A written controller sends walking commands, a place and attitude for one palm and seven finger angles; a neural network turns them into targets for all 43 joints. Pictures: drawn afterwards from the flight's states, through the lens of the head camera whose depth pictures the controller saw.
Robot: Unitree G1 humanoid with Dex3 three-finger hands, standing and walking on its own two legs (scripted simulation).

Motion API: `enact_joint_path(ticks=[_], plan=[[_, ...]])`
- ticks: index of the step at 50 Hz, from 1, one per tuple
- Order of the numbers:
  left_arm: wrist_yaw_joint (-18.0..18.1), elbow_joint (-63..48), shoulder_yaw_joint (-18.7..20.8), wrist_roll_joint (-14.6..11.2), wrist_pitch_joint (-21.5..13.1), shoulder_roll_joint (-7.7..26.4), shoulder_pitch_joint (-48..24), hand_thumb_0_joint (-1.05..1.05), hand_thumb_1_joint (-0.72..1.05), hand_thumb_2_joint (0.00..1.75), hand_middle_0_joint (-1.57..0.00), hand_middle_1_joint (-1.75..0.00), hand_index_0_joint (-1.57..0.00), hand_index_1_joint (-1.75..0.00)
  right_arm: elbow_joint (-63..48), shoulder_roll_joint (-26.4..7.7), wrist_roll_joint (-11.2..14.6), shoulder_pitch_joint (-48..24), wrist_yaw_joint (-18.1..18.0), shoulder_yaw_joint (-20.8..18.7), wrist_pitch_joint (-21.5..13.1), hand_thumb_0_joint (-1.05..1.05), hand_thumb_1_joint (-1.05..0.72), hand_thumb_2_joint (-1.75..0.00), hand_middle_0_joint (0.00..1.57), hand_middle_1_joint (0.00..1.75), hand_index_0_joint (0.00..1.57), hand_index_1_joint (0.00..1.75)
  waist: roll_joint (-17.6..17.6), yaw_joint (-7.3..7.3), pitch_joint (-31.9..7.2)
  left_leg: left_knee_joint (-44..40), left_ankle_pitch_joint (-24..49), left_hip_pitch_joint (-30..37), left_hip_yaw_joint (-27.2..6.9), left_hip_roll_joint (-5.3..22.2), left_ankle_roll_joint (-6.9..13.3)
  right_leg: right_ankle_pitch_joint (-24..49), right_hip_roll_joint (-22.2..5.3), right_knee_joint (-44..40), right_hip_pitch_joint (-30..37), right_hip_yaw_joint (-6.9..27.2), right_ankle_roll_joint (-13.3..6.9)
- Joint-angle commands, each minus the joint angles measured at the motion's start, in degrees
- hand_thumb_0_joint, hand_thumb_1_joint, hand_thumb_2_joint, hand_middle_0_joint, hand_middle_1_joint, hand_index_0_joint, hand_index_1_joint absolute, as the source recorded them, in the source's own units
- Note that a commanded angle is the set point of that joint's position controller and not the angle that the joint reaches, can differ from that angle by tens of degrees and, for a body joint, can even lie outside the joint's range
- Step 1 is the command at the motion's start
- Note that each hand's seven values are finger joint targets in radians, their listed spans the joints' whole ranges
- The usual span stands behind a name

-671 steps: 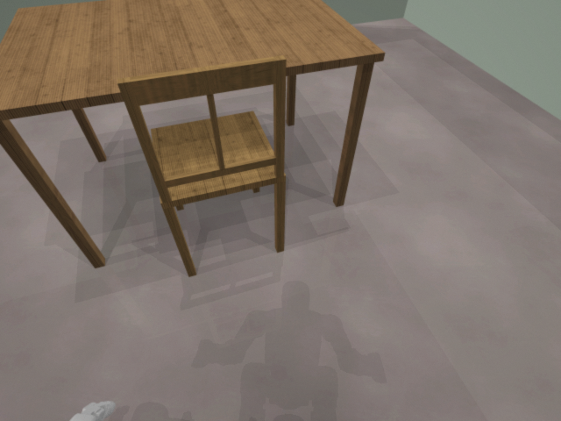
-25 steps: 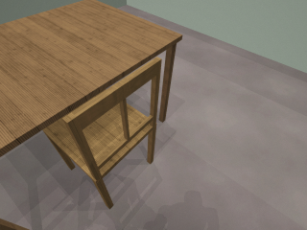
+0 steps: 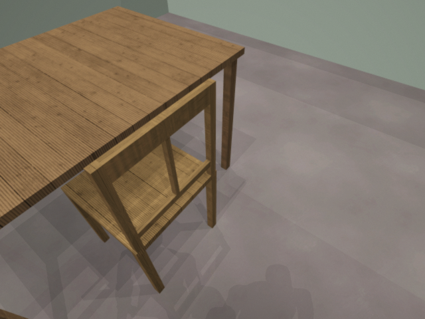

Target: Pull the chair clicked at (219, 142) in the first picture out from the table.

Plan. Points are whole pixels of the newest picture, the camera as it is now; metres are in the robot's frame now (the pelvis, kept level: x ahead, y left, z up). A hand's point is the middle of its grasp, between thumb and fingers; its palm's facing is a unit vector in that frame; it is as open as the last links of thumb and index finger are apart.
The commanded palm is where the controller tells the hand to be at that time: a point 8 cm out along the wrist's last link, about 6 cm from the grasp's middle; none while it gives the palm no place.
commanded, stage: look again from close up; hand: left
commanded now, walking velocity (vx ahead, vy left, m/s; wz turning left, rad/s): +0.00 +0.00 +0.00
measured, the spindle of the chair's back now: (171, 167) +0.53 +0.15 -0.10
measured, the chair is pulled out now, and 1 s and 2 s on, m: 0.00 0.00 0.00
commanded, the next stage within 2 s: shuffle to correct the standing spot in 1.36 s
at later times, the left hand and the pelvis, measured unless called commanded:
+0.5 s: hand out of the picture +0.00 +0.14 -0.17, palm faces +0.02 -0.98 -0.19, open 7.3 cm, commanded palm none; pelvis +0.01 -0.02 +0.00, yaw +0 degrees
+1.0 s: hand out of the picture +0.01 +0.12 -0.17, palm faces +0.04 -0.98 -0.20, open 7.3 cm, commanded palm none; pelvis +0.01 -0.05 +0.00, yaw +0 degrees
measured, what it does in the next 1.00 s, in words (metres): stands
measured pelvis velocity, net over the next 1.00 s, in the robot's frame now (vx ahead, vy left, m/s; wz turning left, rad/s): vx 0.01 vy -0.05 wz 0.00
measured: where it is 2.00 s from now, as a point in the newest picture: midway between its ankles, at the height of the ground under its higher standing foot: outside the picture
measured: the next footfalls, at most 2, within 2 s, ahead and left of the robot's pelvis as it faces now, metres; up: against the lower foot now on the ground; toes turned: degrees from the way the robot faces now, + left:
left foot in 2.00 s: +0.20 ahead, +0.07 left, +0.00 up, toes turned +18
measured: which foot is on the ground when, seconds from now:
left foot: down 0.00-1.00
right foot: down 0.00-1.00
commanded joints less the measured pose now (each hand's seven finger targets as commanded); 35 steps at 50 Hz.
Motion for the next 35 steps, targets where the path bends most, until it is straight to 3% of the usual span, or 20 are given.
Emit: enact_joint_path(ticks=[1,4,12,25,35], plan=[[-0.2,-2.7,0.6,0.0,-0.4,5.2,3.0,0.0,0.9,0.9,-0.2,-0.3,-0.2,-0.3,-2.2,-6.0,0.1,3.2,-0.5,-0.5,-0.4,0.0,-0.9,-0.9,0.2,0.3,0.2,0.3,-0.4,0.23,3.5,-7.9,9.4,-4.8,-7.0,7.1,1.1,4.2,-2.9,-3.2,-0.2,3.2,-3.5],[-0.4,-2.4,0.6,0.0,-0.2,5.4,3.5,0.0,0.9,0.9,-0.2,-0.3,-0.2,-0.3,-1.9,-6.2,0.1,3.0,-0.4,-0.4,-0.3,0.0,-0.9,-0.9,0.2,0.3,0.2,0.3,-0.8,0.36,5.6,-9.4,5.9,-5.4,-7.0,6.7,1.1,3.3,-2.8,-3.6,-1.5,3.5,-3.5],[-0.5,-2.0,0.7,-0.1,-0.6,5.4,4.3,0.0,0.9,0.9,-0.2,-0.3,-0.2,-0.3,-0.2,-6.0,0.2,2.5,-0.6,-0.2,-0.4,0.0,-0.9,-0.9,0.2,0.3,0.2,0.3,-3.3,0.21,1.8,-8.3,9.8,-0.7,-5.2,6.1,0.8,9.1,-3.8,-4.7,-0.1,4.8,-3.3],[-0.5,-1.6,1.1,-0.1,-0.7,5.3,4.2,0.0,0.9,0.9,-0.2,-0.3,-0.2,-0.3,1.7,-4.9,0.3,2.4,-0.9,0.0,-0.2,0.0,-0.9,-0.9,0.2,0.3,0.2,0.3,-0.5,0.38,2.1,-7.8,11.5,-0.2,-4.5,6.4,0.1,12.4,-3.8,-5.3,0.8,4.8,-3.6],[-0.4,-1.5,1.3,-0.1,-0.9,4.9,4.4,0.0,0.9,0.9,-0.2,-0.3,-0.2,-0.3,2.8,-4.2,0.2,3.1,-0.9,-0.1,0.1,0.0,-0.9,-0.9,0.2,0.3,0.2,0.3,-2.1,0.35,2.1,-7.6,11.2,0.3,-4.1,6.4,-0.2,14.4,-4.0,-5.9,1.0,5.1,-3.9]])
